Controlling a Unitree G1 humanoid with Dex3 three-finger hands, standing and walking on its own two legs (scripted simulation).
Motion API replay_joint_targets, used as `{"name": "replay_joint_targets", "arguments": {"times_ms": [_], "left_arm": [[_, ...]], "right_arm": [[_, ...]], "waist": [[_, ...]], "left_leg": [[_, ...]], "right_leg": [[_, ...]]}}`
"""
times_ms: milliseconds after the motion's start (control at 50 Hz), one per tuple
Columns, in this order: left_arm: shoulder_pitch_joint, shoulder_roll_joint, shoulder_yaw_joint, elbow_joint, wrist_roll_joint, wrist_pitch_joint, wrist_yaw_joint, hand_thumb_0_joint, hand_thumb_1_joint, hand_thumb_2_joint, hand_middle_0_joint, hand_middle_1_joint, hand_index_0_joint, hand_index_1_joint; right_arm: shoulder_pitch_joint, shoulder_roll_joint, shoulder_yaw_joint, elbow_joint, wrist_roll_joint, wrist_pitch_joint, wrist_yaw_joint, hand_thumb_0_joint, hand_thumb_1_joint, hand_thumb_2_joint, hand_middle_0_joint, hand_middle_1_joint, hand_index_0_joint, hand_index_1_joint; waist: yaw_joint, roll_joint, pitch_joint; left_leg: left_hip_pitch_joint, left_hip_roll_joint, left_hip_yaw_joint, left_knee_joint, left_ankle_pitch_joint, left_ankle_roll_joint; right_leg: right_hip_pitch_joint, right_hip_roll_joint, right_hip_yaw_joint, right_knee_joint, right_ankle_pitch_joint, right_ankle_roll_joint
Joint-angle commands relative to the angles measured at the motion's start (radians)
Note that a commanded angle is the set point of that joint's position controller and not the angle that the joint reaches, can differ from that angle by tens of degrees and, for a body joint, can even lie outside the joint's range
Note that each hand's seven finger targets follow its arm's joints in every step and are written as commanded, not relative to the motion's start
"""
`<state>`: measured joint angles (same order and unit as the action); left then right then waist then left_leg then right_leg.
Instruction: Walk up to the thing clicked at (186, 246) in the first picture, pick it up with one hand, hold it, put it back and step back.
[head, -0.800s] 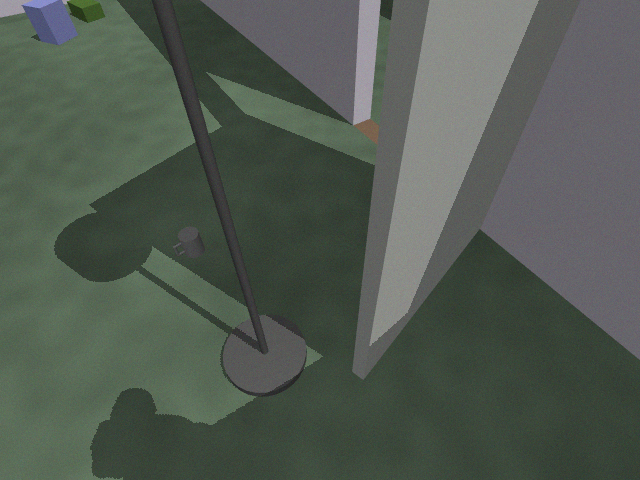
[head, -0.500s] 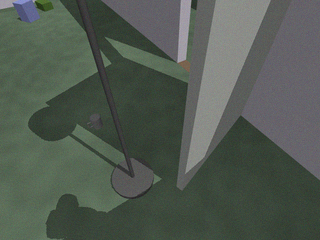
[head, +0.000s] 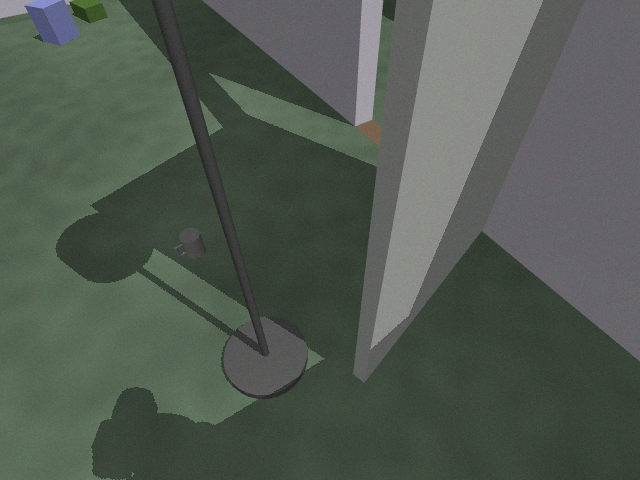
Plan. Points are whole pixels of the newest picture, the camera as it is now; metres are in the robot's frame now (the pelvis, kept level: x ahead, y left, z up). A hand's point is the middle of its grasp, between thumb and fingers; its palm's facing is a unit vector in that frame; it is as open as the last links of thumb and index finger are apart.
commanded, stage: stand
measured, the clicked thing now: (189, 245) +1.05 +0.60 -0.73
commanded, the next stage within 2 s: walk up in 0.32 s
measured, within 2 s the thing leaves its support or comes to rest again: neither
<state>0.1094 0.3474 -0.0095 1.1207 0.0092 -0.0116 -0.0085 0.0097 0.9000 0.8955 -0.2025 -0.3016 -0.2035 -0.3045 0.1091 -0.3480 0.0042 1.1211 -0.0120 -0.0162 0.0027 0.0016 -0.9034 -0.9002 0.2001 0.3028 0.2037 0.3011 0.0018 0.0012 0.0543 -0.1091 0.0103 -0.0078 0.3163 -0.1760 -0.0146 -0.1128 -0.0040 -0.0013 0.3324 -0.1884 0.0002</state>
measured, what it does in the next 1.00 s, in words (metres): steps on the spot, turning left: left foot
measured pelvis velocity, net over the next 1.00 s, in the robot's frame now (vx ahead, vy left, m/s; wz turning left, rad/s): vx -0.01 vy -0.06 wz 0.71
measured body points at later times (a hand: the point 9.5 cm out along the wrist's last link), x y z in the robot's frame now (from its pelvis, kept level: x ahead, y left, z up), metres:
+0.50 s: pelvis -0.02 -0.03 -0.01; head +0.04 -0.02 +0.44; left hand +0.08 +0.31 -0.12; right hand +0.08 -0.33 -0.14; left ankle +0.00 +0.13 -0.75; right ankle -0.02 -0.15 -0.73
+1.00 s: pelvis -0.01 -0.06 -0.03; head +0.01 -0.01 +0.42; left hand -0.13 +0.25 -0.15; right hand +0.29 -0.23 -0.10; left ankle -0.04 +0.06 -0.75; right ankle +0.02 -0.17 -0.70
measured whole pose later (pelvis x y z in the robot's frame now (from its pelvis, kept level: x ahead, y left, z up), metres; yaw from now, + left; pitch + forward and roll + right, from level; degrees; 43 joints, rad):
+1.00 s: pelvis -0.01 -0.06 -0.03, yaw +41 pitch -3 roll +2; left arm 0.19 0.42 0.07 0.77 0.02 0.05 -0.04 0.01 0.90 0.90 -0.20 -0.30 -0.20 -0.30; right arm 0.24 -0.39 -0.07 0.68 -0.04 0.03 0.04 0.00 -0.90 -0.90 0.20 0.30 0.20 0.30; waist 0.02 -0.10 0.16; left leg -0.32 -0.06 -0.01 0.63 -0.26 0.03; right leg -0.35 -0.06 -0.07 1.05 -0.57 0.01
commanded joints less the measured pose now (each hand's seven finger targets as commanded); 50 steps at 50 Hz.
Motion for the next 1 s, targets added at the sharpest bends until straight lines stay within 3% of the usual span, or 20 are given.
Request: {"name": "replay_joint_targets", "arguments": {"times_ms": [0,280,300,340,380,480,500,520,540,560,620,660,720,840,860,880,900,920,940,980], "left_arm": [[-0.034,0.211,0.04,-0.056,-0.002,-0.023,0.016,0.0,0.9,0.9,-0.2,-0.3,-0.2,-0.3],[-0.038,0.218,0.044,-0.058,0.0,-0.022,0.019,0.0,0.9,0.9,-0.2,-0.3,-0.2,-0.3],[-0.132,0.298,0.125,-0.132,-0.005,0.004,0.005,0.0,0.9,0.9,-0.2,-0.3,-0.2,-0.3],[-0.097,0.237,0.122,-0.187,-0.006,0.03,0.004,0.0,0.9,0.9,-0.2,-0.3,-0.2,-0.3],[-0.06,0.196,0.128,-0.233,0.0,0.045,-0.007,0.0,0.9,0.9,-0.2,-0.3,-0.2,-0.3],[0.022,0.184,0.135,-0.284,0.003,0.029,-0.011,0.0,0.9,0.9,-0.2,-0.3,-0.2,-0.3],[0.079,0.238,0.155,-0.275,0.015,0.028,-0.003,0.0,0.9,0.9,-0.2,-0.3,-0.2,-0.3],[0.049,0.305,0.162,-0.304,0.034,0.028,0.006,0.0,0.9,0.9,-0.2,-0.3,-0.2,-0.3],[-0.087,0.327,0.174,-0.36,0.038,0.034,0.002,0.0,0.9,0.9,-0.2,-0.3,-0.2,-0.3],[-0.134,0.312,0.169,-0.383,0.036,0.027,-0.004,0.0,0.9,0.9,-0.2,-0.3,-0.2,-0.3],[-0.146,0.228,0.143,-0.387,0.032,0.012,-0.003,0.0,0.9,0.9,-0.2,-0.3,-0.2,-0.3],[-0.065,0.232,0.147,-0.387,0.031,0.007,-0.008,0.0,0.9,0.9,-0.2,-0.3,-0.2,-0.3],[0.006,0.264,0.156,-0.418,0.032,0.009,-0.019,0.0,0.9,0.9,-0.2,-0.3,-0.2,-0.3],[-0.012,0.284,0.15,-0.485,0.025,0.02,-0.027,0.0,0.9,0.9,-0.2,-0.3,-0.2,-0.3],[0.04,0.244,0.139,-0.487,0.015,0.018,-0.025,0.0,0.9,0.9,-0.2,-0.3,-0.2,-0.3],[0.078,0.174,0.125,-0.512,0.007,0.016,-0.027,0.0,0.9,0.9,-0.2,-0.3,-0.2,-0.3],[-0.008,0.22,0.132,-0.532,0.009,0.016,-0.024,0.0,0.9,0.9,-0.2,-0.3,-0.2,-0.3],[-0.02,0.254,0.135,-0.531,0.013,0.012,-0.019,0.0,0.9,0.9,-0.2,-0.3,-0.2,-0.3],[0.034,0.248,0.134,-0.514,0.008,0.013,-0.02,0.0,0.9,0.9,-0.2,-0.3,-0.2,-0.3],[0.07,0.246,0.134,-0.495,0.006,0.011,-0.022,0.0,0.9,0.9,-0.2,-0.3,-0.2,-0.3]], "right_arm": [[-0.027,-0.207,-0.039,-0.055,0.004,-0.018,-0.013,0.0,-0.9,-0.9,0.2,0.3,0.2,0.3],[-0.024,-0.206,-0.04,-0.056,0.005,-0.018,-0.013,0.0,-0.9,-0.9,0.2,0.3,0.2,0.3],[0.083,-0.269,-0.079,-0.108,0.012,0.0,-0.011,0.0,-0.9,-0.9,0.2,0.3,0.2,0.3],[0.114,-0.331,-0.111,-0.141,0.007,0.002,-0.018,0.0,-0.9,-0.9,0.2,0.3,0.2,0.3],[0.093,-0.356,-0.149,-0.204,-0.009,0.005,-0.033,0.0,-0.9,-0.9,0.2,0.3,0.2,0.3],[-0.024,-0.247,-0.122,-0.316,-0.017,0.019,-0.028,0.0,-0.9,-0.9,0.2,0.3,0.2,0.3],[-0.009,-0.196,-0.103,-0.339,-0.012,0.022,-0.019,0.0,-0.9,-0.9,0.2,0.3,0.2,0.3],[0.072,-0.146,-0.089,-0.351,-0.01,0.028,-0.018,0.0,-0.9,-0.9,0.2,0.3,0.2,0.3],[0.141,-0.186,-0.104,-0.354,-0.032,0.035,-0.024,0.0,-0.9,-0.9,0.2,0.3,0.2,0.3],[0.107,-0.237,-0.124,-0.358,-0.029,0.045,-0.018,0.0,-0.9,-0.9,0.2,0.3,0.2,0.3],[0.161,-0.217,-0.121,-0.359,-0.029,0.049,0.032,0.0,-0.9,-0.9,0.2,0.3,0.2,0.3],[0.162,-0.203,-0.112,-0.373,-0.023,0.047,0.05,0.0,-0.9,-0.9,0.2,0.3,0.2,0.3],[0.091,-0.196,-0.111,-0.429,-0.023,0.049,0.062,0.0,-0.9,-0.9,0.2,0.3,0.2,0.3],[0.222,-0.222,-0.148,-0.443,-0.025,0.037,0.046,0.0,-0.9,-0.9,0.2,0.3,0.2,0.3],[0.279,-0.267,-0.167,-0.436,-0.036,0.029,0.035,0.0,-0.9,-0.9,0.2,0.3,0.2,0.3],[0.266,-0.368,-0.189,-0.476,-0.046,0.023,0.023,0.0,-0.9,-0.9,0.2,0.3,0.2,0.3],[0.271,-0.397,-0.197,-0.494,-0.032,0.022,0.019,0.0,-0.9,-0.9,0.2,0.3,0.2,0.3],[0.247,-0.365,-0.19,-0.512,-0.018,0.02,0.011,0.0,-0.9,-0.9,0.2,0.3,0.2,0.3],[0.201,-0.321,-0.167,-0.535,-0.011,0.022,0.005,0.0,-0.9,-0.9,0.2,0.3,0.2,0.3],[0.169,-0.284,-0.155,-0.558,-0.013,0.024,-0.001,0.0,-0.9,-0.9,0.2,0.3,0.2,0.3]], "waist": [[0.002,0.003,-0.077],[-0.002,0.0,-0.087],[-0.003,-0.028,0.001],[-0.008,0.104,-0.021],[0.007,0.213,-0.102],[0.103,0.081,-0.146],[0.126,-0.055,-0.167],[0.086,-0.289,-0.157],[0.039,-0.256,-0.147],[0.023,-0.196,-0.085],[-0.02,-0.152,-0.037],[0.013,-0.179,-0.038],[0.064,-0.174,-0.016],[-0.026,-0.083,-0.088],[-0.055,0.053,-0.149],[-0.031,0.303,-0.146],[-0.069,0.273,-0.156],[-0.05,0.139,-0.12],[-0.028,0.101,-0.131],[-0.004,0.146,-0.092]], "left_leg": [[0.018,0.119,-0.086,-0.042,0.131,0.037],[0.026,0.12,-0.087,-0.042,0.155,0.034],[-0.177,0.105,-0.231,0.023,0.404,0.078],[-0.075,0.206,-0.398,-0.003,0.499,0.178],[-0.016,0.303,-0.612,-0.041,0.441,0.267],[-0.202,0.075,-0.374,0.126,0.247,0.123],[-0.343,-0.02,-0.279,0.232,0.094,0.079],[-0.508,-0.131,-0.137,0.426,-0.296,0.031],[-0.514,-0.041,-0.086,0.56,-0.355,0.004],[-0.431,0.001,-0.071,0.677,-0.342,-0.001],[-0.428,0.021,-0.049,0.682,-0.149,0.018],[-0.437,0.019,0.01,0.581,-0.134,0.022],[-0.382,0.026,0.044,0.442,-0.131,0.025],[-0.059,-0.031,0.121,0.206,-0.12,0.07],[0.099,-0.018,-0.002,0.101,-0.13,0.132],[0.226,0.191,-0.403,0.061,0.089,0.233],[0.15,0.33,-0.685,0.018,0.164,0.382],[0.076,0.319,-0.628,0.009,0.138,0.374],[0.107,0.26,-0.458,0.046,0.139,0.314],[0.029,0.174,-0.354,0.084,0.17,0.232]], "right_leg": [[0.011,-0.127,0.096,-0.06,0.137,-0.028],[0.021,-0.127,0.093,-0.054,0.153,-0.031],[0.073,-0.05,-0.033,0.144,0.087,-0.023],[-0.088,0.013,-0.02,0.27,-0.089,-0.019],[-0.185,0.018,0.128,0.476,-0.369,-0.025],[0.092,0.022,0.068,0.043,-0.123,-0.056],[0.244,-0.06,0.139,-0.041,-0.07,-0.065],[0.305,-0.295,0.334,-0.071,0.078,-0.139],[0.137,-0.461,0.381,-0.093,0.014,-0.245],[-0.032,-0.492,0.387,-0.112,-0.028,-0.304],[0.026,-0.254,0.088,0.004,0.227,-0.182],[0.116,-0.234,0.0,0.052,0.376,-0.168],[0.102,-0.273,-0.019,0.059,0.283,-0.169],[-0.085,-0.31,-0.13,0.302,0.161,-0.114],[-0.166,-0.222,-0.19,0.553,0.175,-0.056],[-0.45,-0.037,-0.214,0.764,-0.268,0.026],[-0.493,-0.01,-0.03,0.825,-0.485,0.029],[-0.47,-0.062,0.046,0.854,-0.47,0.022],[-0.468,-0.082,0.034,0.802,-0.42,0.012],[-0.416,-0.086,0.03,0.682,-0.358,0.002]]}}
